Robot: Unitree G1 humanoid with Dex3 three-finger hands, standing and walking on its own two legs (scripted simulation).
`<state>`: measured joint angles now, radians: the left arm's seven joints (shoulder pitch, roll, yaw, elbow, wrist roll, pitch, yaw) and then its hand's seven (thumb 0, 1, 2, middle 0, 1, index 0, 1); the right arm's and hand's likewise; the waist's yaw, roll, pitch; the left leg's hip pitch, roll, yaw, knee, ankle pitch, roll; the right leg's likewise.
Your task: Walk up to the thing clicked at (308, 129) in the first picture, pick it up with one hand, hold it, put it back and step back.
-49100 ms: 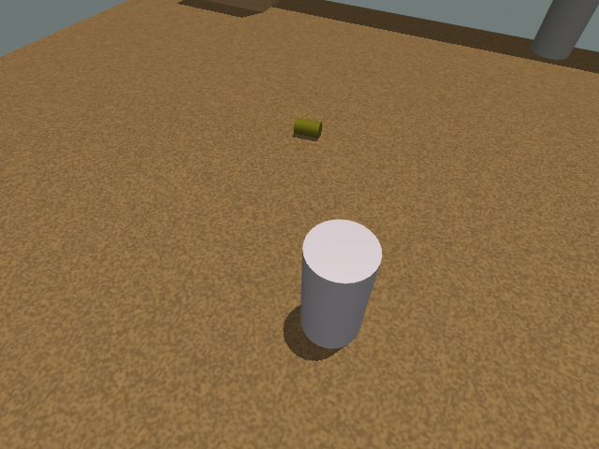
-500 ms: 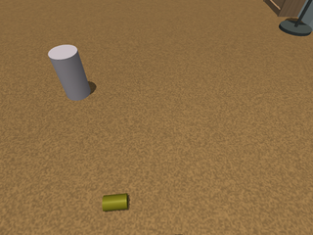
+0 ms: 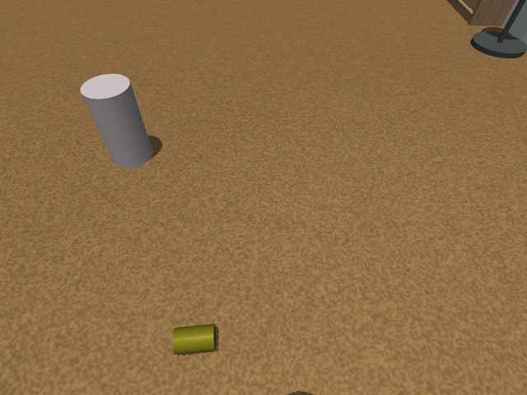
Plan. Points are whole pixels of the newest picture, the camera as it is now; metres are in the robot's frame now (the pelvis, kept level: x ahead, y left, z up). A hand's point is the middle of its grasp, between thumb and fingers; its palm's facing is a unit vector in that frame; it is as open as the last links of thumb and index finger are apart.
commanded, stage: stand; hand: left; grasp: from above
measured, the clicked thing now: (195, 338) +0.42 +0.25 -0.74
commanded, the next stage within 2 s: rise first in 0.36 s
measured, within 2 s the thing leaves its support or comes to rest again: neither
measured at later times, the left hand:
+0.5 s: hand out of the picture +0.08 +0.25 -0.16, palm faces -0.01 -0.94 -0.35, open 7.4 cm
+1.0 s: hand out of the picture +0.12 +0.26 -0.21, palm faces -0.10 -0.90 -0.42, open 13.5 cm
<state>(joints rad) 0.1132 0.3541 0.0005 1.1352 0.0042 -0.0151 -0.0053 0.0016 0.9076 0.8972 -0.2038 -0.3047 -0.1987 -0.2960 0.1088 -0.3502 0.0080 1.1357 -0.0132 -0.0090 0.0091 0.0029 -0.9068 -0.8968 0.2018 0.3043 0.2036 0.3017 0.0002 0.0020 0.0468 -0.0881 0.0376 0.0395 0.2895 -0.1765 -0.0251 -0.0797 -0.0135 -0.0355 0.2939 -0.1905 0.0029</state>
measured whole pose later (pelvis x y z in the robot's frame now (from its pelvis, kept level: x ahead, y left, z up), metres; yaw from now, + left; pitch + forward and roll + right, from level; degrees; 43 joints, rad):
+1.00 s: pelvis -0.02 +0.02 -0.06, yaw +0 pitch +13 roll -1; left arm 0.10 0.30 0.13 0.76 0.20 0.11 0.02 0.00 -0.39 0.99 -0.07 -1.05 -0.07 -1.03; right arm 0.24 -0.25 -0.04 0.65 0.01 -0.08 -0.01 0.01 -0.92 -0.90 0.20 0.30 0.20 0.30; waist -0.02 0.00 -0.07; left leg -0.72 0.04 0.02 0.92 -0.44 0.00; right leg -0.69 -0.03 -0.03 0.90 -0.43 0.02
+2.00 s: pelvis -0.11 +0.01 -0.37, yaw -3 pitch +34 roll -4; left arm -0.66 0.61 0.10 1.08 0.99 -0.18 0.21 -0.01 -0.51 1.01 -0.08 -1.06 -0.08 -1.05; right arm 0.13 -0.27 -0.05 0.75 -0.04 -0.09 0.05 0.01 -0.89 -0.89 0.20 0.30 0.20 0.30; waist -0.09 0.01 -0.12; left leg -2.07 0.05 -0.08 2.12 -0.65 0.00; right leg -2.02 -0.02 -0.06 2.08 -0.65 0.00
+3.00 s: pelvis -0.10 +0.02 -0.44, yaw -7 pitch +35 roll -8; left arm -0.91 0.75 0.14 1.40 1.23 -0.21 0.37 0.00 -0.49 0.96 -0.08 -1.06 -0.09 -1.03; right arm 0.14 -0.27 0.03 0.76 -0.13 -0.05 0.14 0.00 -0.91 -0.90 0.20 0.30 0.20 0.30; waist -0.19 -0.02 -0.05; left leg -2.30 0.06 -0.12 2.37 -0.69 0.01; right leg -2.22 -0.01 -0.08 2.29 -0.68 0.02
